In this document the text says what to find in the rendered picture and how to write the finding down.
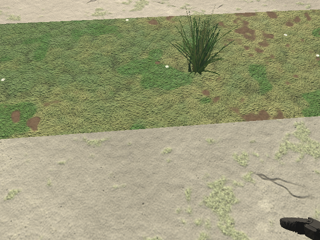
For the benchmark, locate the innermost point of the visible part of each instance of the right robot hand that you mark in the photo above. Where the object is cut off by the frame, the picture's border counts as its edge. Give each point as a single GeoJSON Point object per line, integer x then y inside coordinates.
{"type": "Point", "coordinates": [309, 227]}

